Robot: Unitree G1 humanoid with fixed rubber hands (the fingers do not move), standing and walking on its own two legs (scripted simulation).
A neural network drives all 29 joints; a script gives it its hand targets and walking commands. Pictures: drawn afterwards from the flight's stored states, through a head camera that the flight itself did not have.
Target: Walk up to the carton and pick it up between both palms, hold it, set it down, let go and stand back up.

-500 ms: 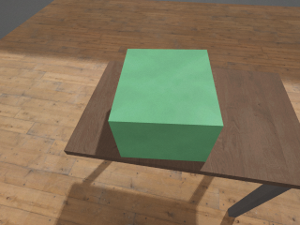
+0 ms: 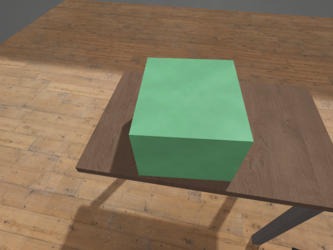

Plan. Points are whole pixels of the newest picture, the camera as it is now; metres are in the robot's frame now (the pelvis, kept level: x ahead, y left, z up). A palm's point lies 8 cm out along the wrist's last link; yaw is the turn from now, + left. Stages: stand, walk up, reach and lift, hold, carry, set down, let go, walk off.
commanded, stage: walk up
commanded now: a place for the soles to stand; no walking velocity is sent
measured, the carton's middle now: (187, 116) +0.49 -0.02 +0.02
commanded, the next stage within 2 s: reach and lift in 0.90 s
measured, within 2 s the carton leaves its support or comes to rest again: neither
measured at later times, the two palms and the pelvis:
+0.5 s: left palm out of the picture +0.05 +0.30 -0.11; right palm out of the picture +0.07 -0.29 -0.09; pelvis -0.02 +0.00 +0.00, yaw +0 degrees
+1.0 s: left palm out of the picture +0.08 +0.29 -0.11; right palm out of the picture +0.09 -0.30 -0.09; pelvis -0.02 +0.00 -0.01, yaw +0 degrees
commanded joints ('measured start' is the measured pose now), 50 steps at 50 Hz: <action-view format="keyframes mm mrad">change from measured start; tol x8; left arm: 1 -58 256 68 -55 -9 -23 -9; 45 -136 264 73 8 -17 -18 -16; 46 -535 139 -2 -324 -14 174 33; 50 -452 158 13 -456 22 374 32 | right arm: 1 -98 -260 -65 -55 17 -36 -17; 45 -103 -269 -82 -40 23 -24 -3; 46 -413 -53 -215 127 -164 -201 54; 50 -283 -128 -248 108 -92 -248 55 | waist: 1 30 75 -147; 44 15 90 -45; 46 -109 31 -23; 50 -104 -184 -49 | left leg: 1 5 102 -107 -186 170 107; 6 90 60 -33 -137 217 89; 9 76 75 -45 -75 440 96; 25 -48 64 -107 -191 -72 90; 31 -14 65 -97 -179 68 87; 44 -34 78 -113 -189 79 95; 45 -34 75 -112 -188 65 96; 46 -134 14 179 -77 -215 29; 47 -178 43 164 -6 -320 70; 50 243 -47 145 215 -108 36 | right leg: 1 158 -114 155 -196 114 -47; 6 83 -147 147 -214 126 -68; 9 105 -137 125 -121 349 -66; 18 -37 -161 166 -209 36 -85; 25 -2 -142 183 -271 -127 -71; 33 34 -122 165 -225 4 -55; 45 47 -121 167 -222 -12 -62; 46 -123 40 71 -82 -221 -65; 47 -125 8 94 -13 -311 -103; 50 -462 -138 264 -207 -508 -134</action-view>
